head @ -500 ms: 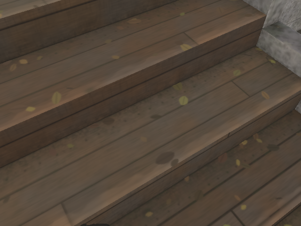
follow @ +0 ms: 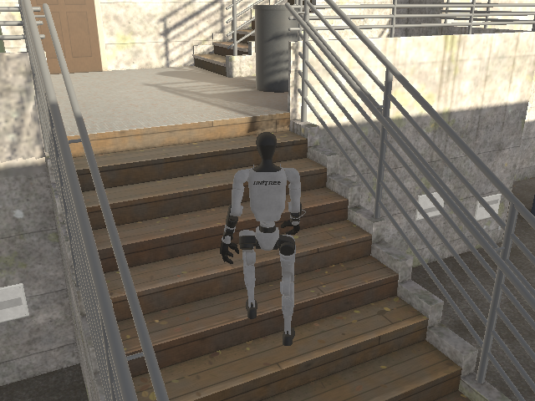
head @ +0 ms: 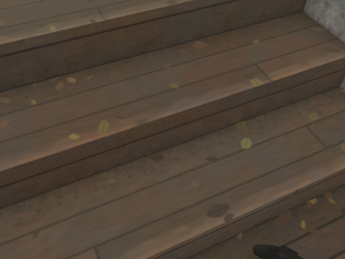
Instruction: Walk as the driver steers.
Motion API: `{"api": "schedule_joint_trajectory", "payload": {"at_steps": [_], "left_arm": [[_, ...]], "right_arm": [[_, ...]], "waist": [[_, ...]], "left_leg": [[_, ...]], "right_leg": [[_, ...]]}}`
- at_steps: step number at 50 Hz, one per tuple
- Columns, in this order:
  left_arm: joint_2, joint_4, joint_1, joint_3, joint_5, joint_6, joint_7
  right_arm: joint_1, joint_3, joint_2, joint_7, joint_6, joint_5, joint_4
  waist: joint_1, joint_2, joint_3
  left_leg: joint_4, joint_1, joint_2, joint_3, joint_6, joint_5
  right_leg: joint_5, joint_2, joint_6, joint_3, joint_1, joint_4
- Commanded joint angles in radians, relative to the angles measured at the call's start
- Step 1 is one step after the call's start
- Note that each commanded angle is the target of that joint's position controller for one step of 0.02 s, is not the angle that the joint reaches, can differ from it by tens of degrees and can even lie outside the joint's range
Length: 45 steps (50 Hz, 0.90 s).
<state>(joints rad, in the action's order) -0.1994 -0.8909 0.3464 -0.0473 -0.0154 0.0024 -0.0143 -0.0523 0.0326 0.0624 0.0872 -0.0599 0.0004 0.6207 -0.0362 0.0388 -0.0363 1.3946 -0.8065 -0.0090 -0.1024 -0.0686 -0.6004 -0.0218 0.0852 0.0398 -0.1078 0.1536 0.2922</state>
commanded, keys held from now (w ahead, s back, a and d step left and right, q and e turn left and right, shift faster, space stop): s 0.02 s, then w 0.98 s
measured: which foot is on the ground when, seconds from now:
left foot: down 0.00-0.60, up 0.62-0.98, down 1.00-1.00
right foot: down 0.00-0.00, up 0.02-0.60, down 0.62-1.00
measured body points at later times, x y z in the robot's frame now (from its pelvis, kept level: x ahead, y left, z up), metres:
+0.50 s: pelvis -0.03 -0.01 +0.06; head -0.04 -0.01 +0.51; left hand +0.07 +0.24 -0.06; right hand +0.04 -0.25 -0.08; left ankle +0.07 +0.10 -0.59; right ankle -0.08 -0.11 -0.56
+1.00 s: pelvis +0.07 -0.05 -0.01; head +0.09 -0.07 +0.44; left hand -0.03 +0.15 -0.15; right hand +0.35 -0.19 -0.06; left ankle +0.18 +0.01 -0.60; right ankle -0.09 -0.12 -0.75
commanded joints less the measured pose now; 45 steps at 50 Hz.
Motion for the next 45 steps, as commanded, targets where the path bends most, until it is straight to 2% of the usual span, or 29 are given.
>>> {"api": "schedule_joint_trajectory", "payload": {"at_steps": [1,2,3,4,5,7,11,14,18,22,25,26,28,29,30,31,32,33,34,35,36,37,38,39,40,42,43,44,45], "left_arm": [[-0.049,0.134,0.027,-0.016,-0.03,0.048,0.005],[-0.069,0.147,-0.031,-0.026,-0.044,0.076,0.013],[-0.002,0.194,-0.061,-0.02,-0.052,0.086,0.01],[0.047,0.234,-0.06,-0.011,-0.056,0.081,-0.012],[0.047,0.256,-0.026,-0.005,-0.053,0.071,-0.033],[-0.035,0.21,0.062,-0.019,-0.056,0.051,-0.038],[-0.004,0.212,0.011,-0.001,-0.027,0.033,-0.001],[-0.04,0.24,-0.067,-0.009,-0.036,0.028,0.009],[-0.053,0.234,-0.057,-0.016,-0.036,0.023,0.024],[-0.052,0.223,-0.015,-0.014,-0.033,0.025,0.034],[-0.062,0.202,0.053,-0.01,-0.012,0.013,0.033],[-0.048,0.177,0.121,-0.003,-0.005,0.014,0.028],[-0.013,0.082,0.296,0.011,0.014,0.019,0.016],[0.04,0.057,0.274,0.03,0.029,0.02,0.009],[0.088,0.044,0.225,0.052,0.033,0.012,0.01],[0.097,0.034,0.229,0.063,-0.019,-0.012,0.012],[0.018,0.065,0.136,0.059,-0.059,-0.039,0.021],[-0.104,0.065,0.2,0.024,-0.077,-0.054,0.036],[-0.273,0.07,0.208,-0.037,-0.053,-0.066,0.031],[-0.206,0.066,0.145,-0.027,0.015,-0.08,0.0],[-0.019,0.014,0.141,0.029,0.021,-0.09,-0.022],[-0.003,-0.04,0.245,0.036,0.004,-0.105,-0.016],[0.003,-0.079,0.294,0.033,0.001,-0.112,-0.023],[-0.001,-0.091,0.265,0.031,-0.002,-0.116,-0.023],[0.0,-0.099,0.229,0.031,-0.004,-0.116,-0.015],[0.002,-0.126,0.23,0.031,0.013,-0.109,-0.033],[-0.016,-0.125,0.264,0.025,0.016,-0.104,-0.038],[-0.009,-0.134,0.281,0.025,0.018,-0.099,-0.045],[0.006,-0.126,0.298,0.03,0.019,-0.098,-0.039]], "right_arm": [[-0.107,-0.058,0.169,0.033,-0.038,0.02,-0.046],[-0.094,-0.065,0.166,0.039,-0.043,0.059,-0.064],[-0.014,-0.075,0.208,0.036,-0.025,0.052,-0.055],[0.056,-0.082,0.229,0.025,-0.006,0.037,-0.045],[0.085,-0.074,0.199,0.005,0.011,0.033,-0.019],[0.002,-0.057,0.127,-0.021,0.037,0.043,0.066],[-0.135,-0.076,0.153,-0.034,0.085,0.046,0.156],[-0.208,-0.098,0.183,-0.035,0.114,0.035,0.198],[-0.2,-0.115,0.193,-0.028,0.133,0.041,0.211],[-0.129,-0.12,0.202,-0.03,0.136,0.051,0.194],[-0.042,-0.123,0.225,-0.031,0.122,0.076,0.16],[0.0,-0.118,0.216,-0.027,0.108,0.087,0.151],[0.101,-0.107,0.164,-0.008,0.069,0.077,0.118],[0.048,-0.091,0.106,0.001,0.054,0.071,0.117],[-0.026,-0.081,0.058,0.009,0.041,0.055,0.128],[-0.078,-0.07,-0.002,-0.005,0.03,0.03,0.138],[-0.087,-0.064,-0.057,-0.021,0.047,0.012,0.104],[-0.191,-0.041,-0.114,-0.017,0.077,0.016,0.054],[-0.107,-0.022,-0.064,-0.024,0.097,0.036,-0.036],[0.207,-0.03,0.031,-0.036,0.102,0.078,-0.114],[0.407,-0.044,0.078,-0.056,0.102,0.105,-0.122],[0.414,-0.038,0.081,-0.073,0.099,0.09,-0.134],[0.38,-0.029,0.064,-0.095,0.095,0.077,-0.141],[0.313,-0.018,0.037,-0.105,0.085,0.054,-0.132],[0.272,-0.008,0.017,-0.099,0.074,0.029,-0.119],[0.301,0.007,0.005,-0.1,0.062,0.008,-0.156],[0.316,0.012,0.017,-0.096,0.057,-0.002,-0.155],[0.321,0.011,-0.001,-0.083,0.06,0.009,-0.154],[0.268,0.012,0.003,-0.079,0.061,-0.002,-0.121]], "waist": [[0.036,-0.253,0.196],[0.124,-0.257,0.166],[0.078,-0.26,0.102],[0.021,-0.289,0.045],[-0.036,-0.263,0.005],[-0.052,-0.067,0.006],[0.008,-0.115,0.021],[0.045,-0.141,0.048],[0.028,-0.141,0.081],[-0.004,-0.131,0.088],[-0.037,-0.126,0.1],[-0.068,-0.114,0.112],[-0.136,-0.04,0.048],[-0.092,0.015,0.01],[-0.044,0.06,0.008],[-0.031,0.111,0.056],[0.079,0.008,0.05],[0.173,0.015,0.091],[0.153,0.228,0.075],[0.054,0.235,-0.117],[-0.012,-0.019,-0.276],[-0.05,-0.061,-0.301],[-0.034,-0.087,-0.283],[0.009,-0.096,-0.253],[0.029,-0.101,-0.218],[0.043,-0.044,-0.222],[0.007,-0.036,-0.217],[0.005,-0.054,-0.184],[-0.006,-0.097,-0.116]], "left_leg": [[-0.614,0.274,-0.182,0.593,-0.203,-0.01],[-0.857,0.157,-0.243,0.813,-0.267,-0.281],[-0.953,0.06,-0.235,0.87,-0.285,-0.413],[-0.947,-0.006,-0.23,0.809,-0.253,-0.455],[-0.903,-0.033,-0.213,0.701,-0.192,-0.442],[-0.764,0.038,-0.167,0.492,-0.11,-0.31],[-0.759,0.179,-0.175,0.457,-0.127,-0.335],[-0.808,0.282,-0.209,0.526,-0.151,-0.353],[-0.815,0.248,-0.231,0.536,-0.171,-0.36],[-0.763,0.128,-0.235,0.49,-0.171,-0.359],[-0.662,0.029,-0.217,0.396,-0.135,-0.337],[-0.574,-0.017,-0.18,0.304,-0.115,-0.325],[-0.332,-0.173,-0.08,0.087,-0.055,-0.249],[-0.199,-0.182,-0.039,0.065,-0.069,-0.181],[0.028,-0.144,0.039,0.056,-0.092,-0.142],[0.537,-0.145,0.149,0.052,-0.102,-0.032],[0.882,-0.348,0.136,0.234,-0.058,0.088],[1.029,-0.492,0.118,0.272,-0.025,0.164],[1.115,-0.717,0.045,0.131,0.009,0.178],[1.093,-0.921,-0.043,0.138,0.05,0.235],[1.187,-1.027,-0.043,0.198,0.046,0.345],[1.14,-1.057,-0.023,0.207,0.024,0.328],[1.031,-0.985,-0.051,0.201,-0.002,0.33],[0.895,-0.844,-0.063,0.167,-0.02,0.318],[0.816,-0.721,-0.051,0.119,-0.031,0.301],[0.669,-0.635,-0.087,0.067,-0.047,0.234],[0.542,-0.583,-0.081,-0.029,-0.046,0.166],[0.475,-0.55,-0.098,-0.015,-0.061,0.119],[0.307,-0.409,-0.078,-0.103,-0.074,0.114]], "right_leg": [[-0.064,-0.045,0.068,-0.018,0.198,0.312],[-0.388,-0.081,0.067,0.139,0.236,0.684],[-0.413,-0.139,0.046,0.283,0.315,0.995],[-0.383,-0.189,0.029,0.321,0.403,1.246],[-0.321,-0.185,0.021,0.296,0.467,1.349],[-0.206,-0.177,0.0,0.182,0.476,1.312],[-0.185,-0.167,-0.006,0.14,0.577,1.317],[-0.151,-0.135,-0.012,0.141,0.633,1.255],[-0.114,-0.096,-0.018,0.132,0.569,1.184],[-0.141,-0.075,-0.009,0.124,0.46,1.129],[-0.271,-0.059,0.019,0.087,0.302,0.888],[-0.29,-0.071,0.032,0.029,0.195,0.73],[-0.115,-0.083,0.054,-0.148,-0.085,0.262],[-0.008,-0.079,0.053,-0.171,-0.113,0.122],[0.102,-0.058,0.051,-0.121,-0.087,0.011],[0.068,-0.021,0.041,-0.005,-0.044,0.015],[0.329,0.084,-0.043,0.216,-0.035,0.27],[0.499,0.229,-0.092,0.34,-0.125,0.258],[-0.087,0.441,0.074,0.628,-0.175,-0.042],[-0.812,0.49,0.169,0.866,-0.132,-0.325],[-0.849,0.375,0.148,0.808,-0.103,-0.286],[-0.656,0.328,0.114,0.708,-0.127,-0.2],[-0.478,0.282,0.084,0.595,-0.131,-0.163],[-0.478,0.224,0.077,0.476,-0.047,-0.16],[-0.501,0.169,0.072,0.393,0.038,-0.16],[-0.419,0.153,0.112,0.351,0.068,-0.255],[-0.247,0.148,0.138,0.322,0.044,-0.339],[0.011,0.145,0.141,0.28,-0.069,-0.32],[0.349,0.111,0.122,0.157,-0.119,-0.3]]}}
